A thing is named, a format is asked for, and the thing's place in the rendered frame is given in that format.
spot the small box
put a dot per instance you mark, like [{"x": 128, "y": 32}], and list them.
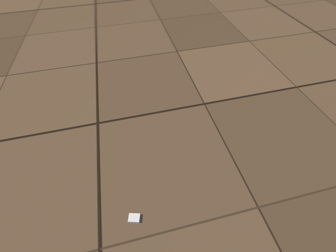
[{"x": 134, "y": 218}]

